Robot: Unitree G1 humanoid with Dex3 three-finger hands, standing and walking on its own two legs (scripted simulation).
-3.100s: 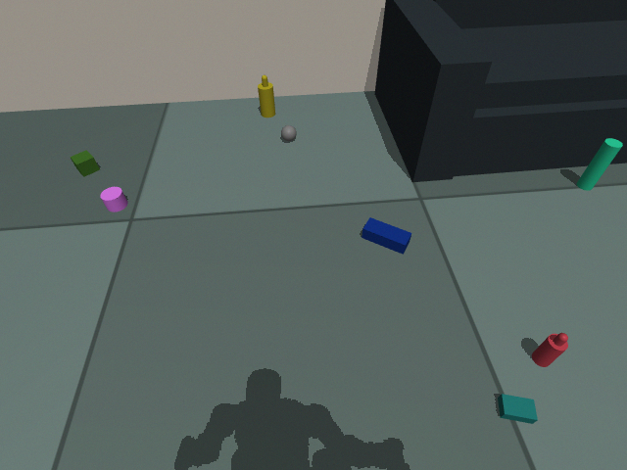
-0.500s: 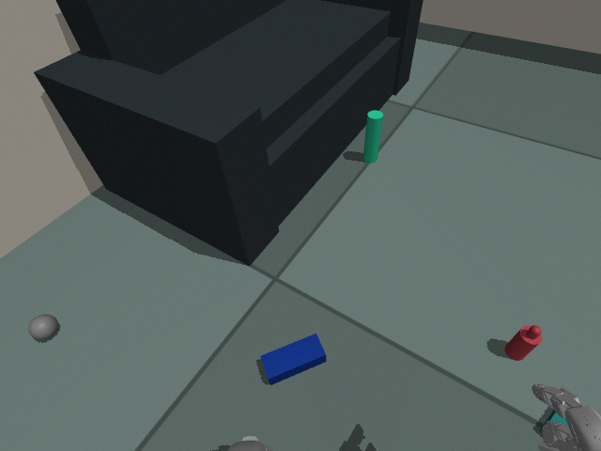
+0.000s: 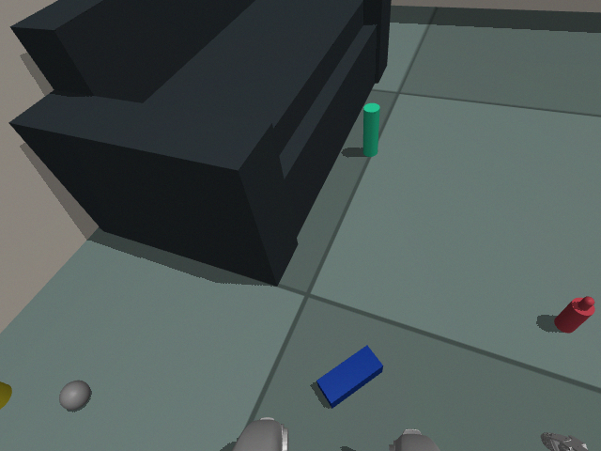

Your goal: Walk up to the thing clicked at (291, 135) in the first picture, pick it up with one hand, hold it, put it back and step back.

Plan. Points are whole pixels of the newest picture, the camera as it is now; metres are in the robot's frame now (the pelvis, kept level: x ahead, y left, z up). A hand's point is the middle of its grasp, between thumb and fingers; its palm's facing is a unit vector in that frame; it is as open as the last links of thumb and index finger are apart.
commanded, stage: walk up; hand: left
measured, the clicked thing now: (75, 394) +0.41 +0.83 -0.69
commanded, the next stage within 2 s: none
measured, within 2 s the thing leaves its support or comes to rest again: neither
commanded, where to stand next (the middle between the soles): +0.00 +0.85 m, yaw -29 degrees
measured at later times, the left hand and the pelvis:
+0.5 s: hand out of the picture +0.14 +0.52 -0.12, palm faces -0.20 -0.80 -0.56, open 7.3 cm; pelvis +0.01 +0.24 -0.01, yaw -9 degrees
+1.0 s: hand out of the picture +0.14 +0.78 -0.12, palm faces -0.28 -0.77 -0.57, open 7.4 cm; pelvis -0.02 +0.50 +0.00, yaw -16 degrees
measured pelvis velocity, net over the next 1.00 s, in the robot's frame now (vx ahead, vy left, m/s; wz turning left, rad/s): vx -0.02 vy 0.50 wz -0.28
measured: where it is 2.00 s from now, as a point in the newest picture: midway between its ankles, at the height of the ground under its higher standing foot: outside the picture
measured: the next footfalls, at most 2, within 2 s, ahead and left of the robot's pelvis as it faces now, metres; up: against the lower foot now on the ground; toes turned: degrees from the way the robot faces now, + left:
left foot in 0.12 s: +0.07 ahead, +0.25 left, +0.00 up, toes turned -2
right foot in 0.44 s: +0.10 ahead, +0.12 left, +0.00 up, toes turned -14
